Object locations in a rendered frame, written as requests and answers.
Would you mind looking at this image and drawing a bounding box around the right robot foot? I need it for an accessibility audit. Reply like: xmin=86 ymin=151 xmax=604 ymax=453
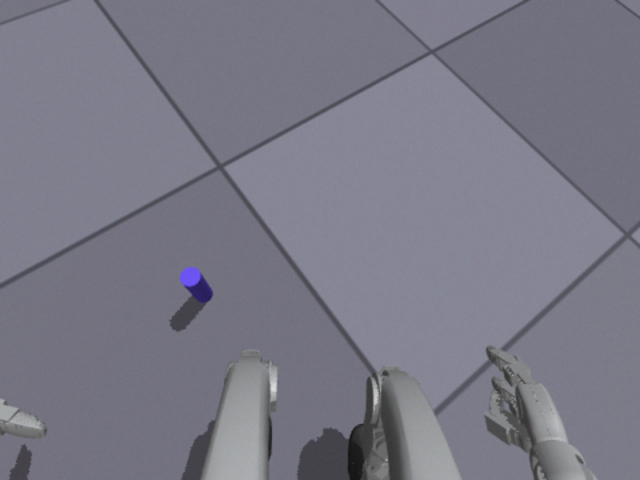
xmin=348 ymin=424 xmax=364 ymax=480

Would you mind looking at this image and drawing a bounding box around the can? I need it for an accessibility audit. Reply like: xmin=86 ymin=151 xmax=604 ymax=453
xmin=180 ymin=267 xmax=213 ymax=303

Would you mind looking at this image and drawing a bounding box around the right robot hand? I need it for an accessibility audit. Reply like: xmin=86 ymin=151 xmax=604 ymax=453
xmin=484 ymin=346 xmax=569 ymax=454

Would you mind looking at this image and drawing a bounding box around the right robot arm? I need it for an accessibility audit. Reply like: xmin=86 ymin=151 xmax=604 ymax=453
xmin=530 ymin=440 xmax=597 ymax=480

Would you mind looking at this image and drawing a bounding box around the left robot hand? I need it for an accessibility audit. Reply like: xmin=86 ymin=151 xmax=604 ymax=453
xmin=0 ymin=398 xmax=47 ymax=438

